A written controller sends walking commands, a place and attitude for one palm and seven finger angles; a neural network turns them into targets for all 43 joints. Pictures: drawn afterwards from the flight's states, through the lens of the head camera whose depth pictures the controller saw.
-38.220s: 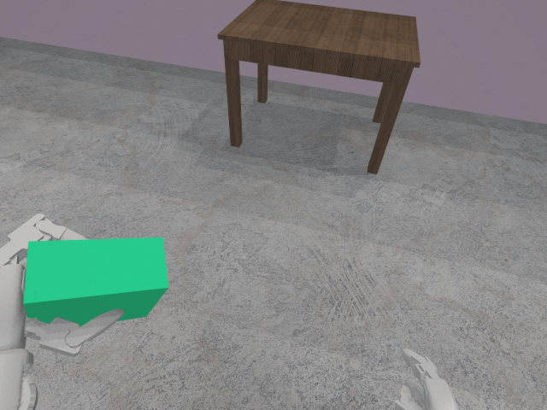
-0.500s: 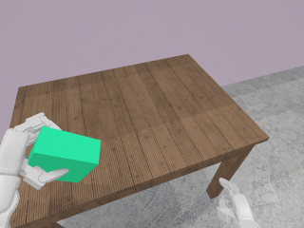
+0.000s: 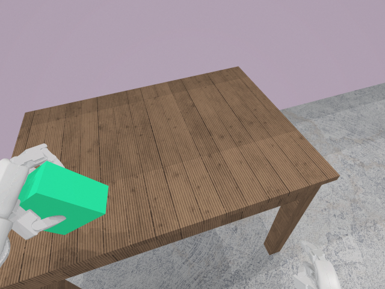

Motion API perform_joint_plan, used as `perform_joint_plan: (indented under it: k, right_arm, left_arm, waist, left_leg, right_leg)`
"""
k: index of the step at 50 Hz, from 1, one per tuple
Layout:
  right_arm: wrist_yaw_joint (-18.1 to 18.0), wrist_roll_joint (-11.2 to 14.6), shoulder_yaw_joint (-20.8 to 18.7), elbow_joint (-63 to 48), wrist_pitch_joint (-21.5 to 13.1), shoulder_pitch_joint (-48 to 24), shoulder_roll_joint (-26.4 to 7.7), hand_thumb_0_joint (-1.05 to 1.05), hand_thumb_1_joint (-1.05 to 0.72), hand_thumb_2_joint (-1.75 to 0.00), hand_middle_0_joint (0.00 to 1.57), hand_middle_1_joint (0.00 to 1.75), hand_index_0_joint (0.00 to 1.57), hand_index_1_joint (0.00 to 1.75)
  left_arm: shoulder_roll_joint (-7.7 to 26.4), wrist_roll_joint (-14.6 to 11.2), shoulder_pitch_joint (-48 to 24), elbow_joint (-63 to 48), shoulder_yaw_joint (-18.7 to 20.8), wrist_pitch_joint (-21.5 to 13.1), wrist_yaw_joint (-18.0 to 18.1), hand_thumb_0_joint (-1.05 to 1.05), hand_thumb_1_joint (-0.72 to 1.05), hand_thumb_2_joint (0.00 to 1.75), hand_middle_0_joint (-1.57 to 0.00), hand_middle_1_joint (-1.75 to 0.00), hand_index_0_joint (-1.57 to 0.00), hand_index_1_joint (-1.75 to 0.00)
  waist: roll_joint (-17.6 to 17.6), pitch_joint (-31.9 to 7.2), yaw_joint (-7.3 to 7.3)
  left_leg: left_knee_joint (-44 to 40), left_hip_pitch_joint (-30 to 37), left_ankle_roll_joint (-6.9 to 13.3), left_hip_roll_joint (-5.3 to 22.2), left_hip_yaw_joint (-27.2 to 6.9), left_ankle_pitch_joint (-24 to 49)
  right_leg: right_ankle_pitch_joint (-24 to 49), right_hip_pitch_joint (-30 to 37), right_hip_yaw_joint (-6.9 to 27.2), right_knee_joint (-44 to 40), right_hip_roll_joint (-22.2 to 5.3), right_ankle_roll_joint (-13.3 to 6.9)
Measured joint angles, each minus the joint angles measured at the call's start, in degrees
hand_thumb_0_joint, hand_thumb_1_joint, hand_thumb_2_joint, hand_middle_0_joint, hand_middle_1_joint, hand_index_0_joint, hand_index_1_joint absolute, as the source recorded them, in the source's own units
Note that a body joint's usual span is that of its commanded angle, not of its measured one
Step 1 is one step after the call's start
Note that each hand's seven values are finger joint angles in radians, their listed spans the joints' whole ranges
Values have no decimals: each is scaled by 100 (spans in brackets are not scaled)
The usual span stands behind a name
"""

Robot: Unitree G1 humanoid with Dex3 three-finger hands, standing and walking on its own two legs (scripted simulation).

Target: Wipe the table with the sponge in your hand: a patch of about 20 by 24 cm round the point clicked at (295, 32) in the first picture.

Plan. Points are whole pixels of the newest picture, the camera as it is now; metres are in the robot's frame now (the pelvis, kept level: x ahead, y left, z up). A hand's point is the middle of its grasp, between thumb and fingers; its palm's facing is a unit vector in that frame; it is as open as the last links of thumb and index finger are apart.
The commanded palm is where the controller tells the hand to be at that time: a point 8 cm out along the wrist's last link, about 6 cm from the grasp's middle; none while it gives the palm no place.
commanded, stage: turn the palm down, sponge in hand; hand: left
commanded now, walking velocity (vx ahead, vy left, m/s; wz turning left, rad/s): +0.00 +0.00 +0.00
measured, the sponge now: (67, 205) +0.23 +0.27 +0.09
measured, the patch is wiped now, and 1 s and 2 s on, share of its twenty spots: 0.00 0.00 0.00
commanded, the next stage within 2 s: move the sponge above the wiping area in 1.38 s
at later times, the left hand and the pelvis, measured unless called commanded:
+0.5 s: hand (35, 202) +0.22 +0.31 +0.12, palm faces +0.11 -0.28 -0.95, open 10.2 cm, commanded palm +0.19 +0.31 +0.18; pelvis +0.00 +0.03 +0.01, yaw +0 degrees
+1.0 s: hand (23, 199) +0.23 +0.35 +0.11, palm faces +0.01 -0.08 -1.00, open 10.2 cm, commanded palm +0.19 +0.34 +0.17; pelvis +0.00 +0.06 +0.02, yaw +0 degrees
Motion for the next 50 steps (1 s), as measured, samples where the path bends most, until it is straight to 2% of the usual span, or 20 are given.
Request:
perform_joint_plan:
  k: [5, 13, 17, 20, 23, 31, 38, 42, 50]
  right_arm:
    - [-61, 44, -49, -13, 72, 28, -80, 1, -90, -90, 20, 30, 20, 30]
    - [-108, 67, -8, -27, 102, -115, 33, 1, -90, -90, 20, 30, 20, 30]
    - [-113, 124, 92, -13, 189, -234, 97, 1, -90, -90, 20, 30, 20, 30]
    - [-128, 159, 178, 1, 257, -333, 115, 1, -90, -90, 20, 30, 20, 30]
    - [-132, 156, 236, 19, 279, -442, 117, 1, -90, -90, 20, 30, 20, 30]
    - [-90, 96, 283, 162, 310, -672, 138, 1, -90, -90, 20, 30, 20, 30]
    - [30, 87, 293, 315, 418, -840, 121, 1, -90, -90, 20, 30, 20, 30]
    - [102, 79, 296, 355, 471, -920, 116, 1, -90, -90, 20, 30, 20, 30]
    - [244, 44, 320, 451, 569, -1046, 155, 1, -90, -90, 20, 30, 20, 30]
  left_arm:
    - [-25, 375, 80, 10, -149, 279, 53, 0, -51, 105, -75, -134, -74, -135]
    - [-93, 1032, 144, -192, -652, 361, 327, 0, -52, 105, -75, -134, -74, -135]
    - [-105, 1286, -24, -67, -817, 711, 413, 0, -52, 105, -75, -134, -74, -135]
    - [-128, 1514, -206, 111, -963, 1049, 340, 0, -52, 105, -75, -134, -74, -135]
    - [-188, 1783, -330, 216, -1134, 1243, 234, 0, -52, 105, -75, -134, -74, -135]
    - [-319, 2414, -457, 239, -1532, 1260, 157, 0, -52, 105, -75, -134, -74, -135]
    - [-393, 2919, -748, 477, -1710, 1625, 141, 0, -52, 105, -75, -134, -74, -135]
    - [-456, 3153, -852, 555, -1856, 1788, 37, 0, -52, 105, -75, -135, -74, -135]
    - [-444, 3609, -1052, 756, -2067, 1846, -74, 0, -52, 105, -75, -135, -74, -135]
  waist:
    - [63, -22, 19]
    - [115, -85, 42]
    - [149, -103, 62]
    - [178, -77, 79]
    - [214, -19, 99]
    - [211, 87, 198]
    - [216, 124, 268]
    - [243, 136, 292]
    - [253, 156, 362]
  left_leg:
    - [71, -42, 15, -14, -7, -47]
    - [0, 21, 36, -53, 51, -15]
    - [-128, 138, 71, -79, 83, 51]
    - [-258, 252, 105, -104, 96, 121]
    - [-394, 373, 145, -125, 112, 193]
    - [-755, 660, 238, -189, 156, 361]
    - [-1005, 846, 307, -264, 157, 472]
    - [-1130, 930, 348, -309, 158, 528]
    - [-1295, 1028, 389, -355, 172, 604]
  right_leg:
    - [-45, -31, -7, 58, -13, 11]
    - [-3, 15, 55, 0, -55, 74]
    - [68, 127, 91, -127, -80, 115]
    - [144, 246, 108, -266, -104, 148]
    - [232, 377, 128, -427, -124, 182]
    - [434, 683, 185, -836, -186, 272]
    - [546, 885, 195, -1100, -257, 337]
    - [591, 970, 199, -1216, -300, 373]
    - [653, 1054, 221, -1353, -344, 405]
